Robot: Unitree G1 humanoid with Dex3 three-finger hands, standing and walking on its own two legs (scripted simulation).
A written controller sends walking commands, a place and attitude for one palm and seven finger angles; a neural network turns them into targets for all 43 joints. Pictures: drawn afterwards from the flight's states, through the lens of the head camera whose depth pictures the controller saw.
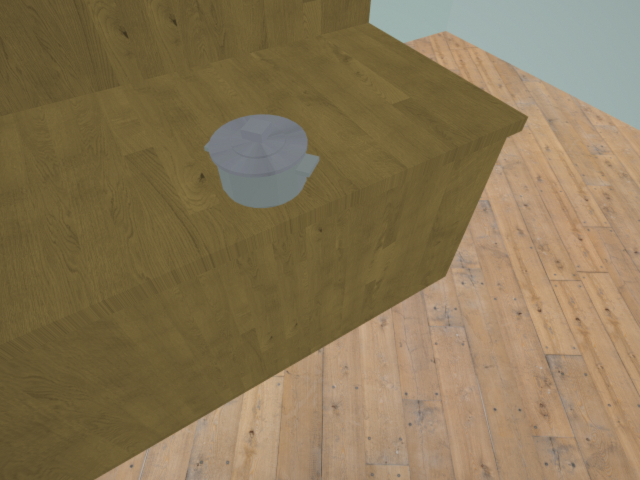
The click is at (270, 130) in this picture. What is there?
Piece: lid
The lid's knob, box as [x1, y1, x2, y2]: [240, 117, 271, 143]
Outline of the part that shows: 251,117 240,129 242,138 262,143 271,131 271,122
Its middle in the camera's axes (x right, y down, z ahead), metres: -0.12 -0.19 +0.69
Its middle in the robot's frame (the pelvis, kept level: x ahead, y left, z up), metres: +0.66 +0.15 +0.07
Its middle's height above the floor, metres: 0.84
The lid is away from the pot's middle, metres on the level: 0.00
